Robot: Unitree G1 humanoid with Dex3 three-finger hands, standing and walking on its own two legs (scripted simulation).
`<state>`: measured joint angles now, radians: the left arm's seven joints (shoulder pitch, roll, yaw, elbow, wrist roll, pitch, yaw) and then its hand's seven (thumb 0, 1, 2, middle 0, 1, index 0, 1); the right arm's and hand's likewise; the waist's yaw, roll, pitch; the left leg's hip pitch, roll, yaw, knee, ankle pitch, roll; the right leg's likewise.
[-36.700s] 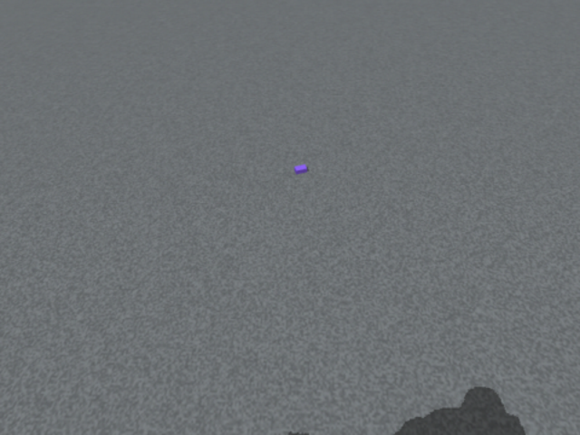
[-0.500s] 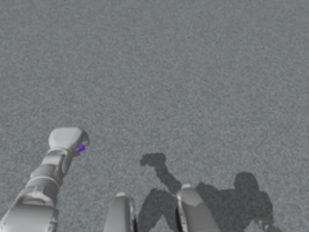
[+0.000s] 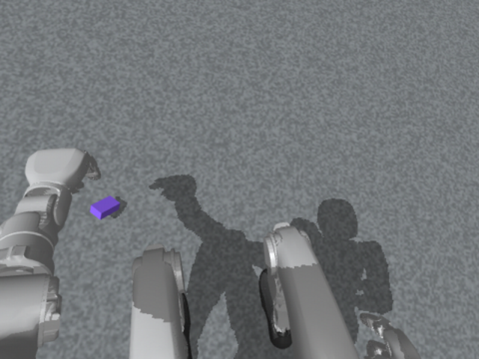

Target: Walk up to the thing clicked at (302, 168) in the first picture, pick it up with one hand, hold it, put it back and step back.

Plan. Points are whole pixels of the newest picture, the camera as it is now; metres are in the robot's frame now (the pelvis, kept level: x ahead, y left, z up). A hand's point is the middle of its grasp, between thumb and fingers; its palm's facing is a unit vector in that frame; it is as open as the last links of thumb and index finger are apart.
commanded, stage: crouch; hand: left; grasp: from above
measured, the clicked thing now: (105, 207) +0.45 +0.29 -0.42
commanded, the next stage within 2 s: lower in 0.96 s
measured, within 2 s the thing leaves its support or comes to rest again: neither
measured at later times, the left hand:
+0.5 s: hand (83, 191) +0.45 +0.28 -0.24, palm faces -0.47 +0.01 -0.88, open 4.1 cm
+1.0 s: hand (84, 192) +0.46 +0.29 -0.28, palm faces -0.47 +0.01 -0.88, open 4.1 cm
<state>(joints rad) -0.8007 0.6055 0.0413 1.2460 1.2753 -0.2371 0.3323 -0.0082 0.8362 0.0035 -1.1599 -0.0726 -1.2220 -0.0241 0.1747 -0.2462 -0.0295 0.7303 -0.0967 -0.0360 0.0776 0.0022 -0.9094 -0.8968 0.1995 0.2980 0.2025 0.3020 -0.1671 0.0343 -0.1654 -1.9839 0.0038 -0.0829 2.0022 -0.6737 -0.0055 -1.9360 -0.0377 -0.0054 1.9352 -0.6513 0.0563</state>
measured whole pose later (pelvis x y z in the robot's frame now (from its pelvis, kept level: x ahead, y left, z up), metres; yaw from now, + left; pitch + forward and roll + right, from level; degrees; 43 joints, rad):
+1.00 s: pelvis -0.01 +0.00 -0.12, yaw -4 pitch +33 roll -9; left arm -0.97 0.83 0.12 1.45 1.36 -0.34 0.36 0.00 0.84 0.00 -1.17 -0.02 -1.22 0.00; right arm 0.14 -0.27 0.06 0.74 -0.16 -0.01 0.15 0.00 -0.92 -0.90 0.20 0.30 0.20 0.30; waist -0.24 -0.01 -0.03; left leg -2.31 -0.01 -0.15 2.41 -0.69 -0.02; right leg -2.23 -0.01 -0.03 2.30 -0.66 0.07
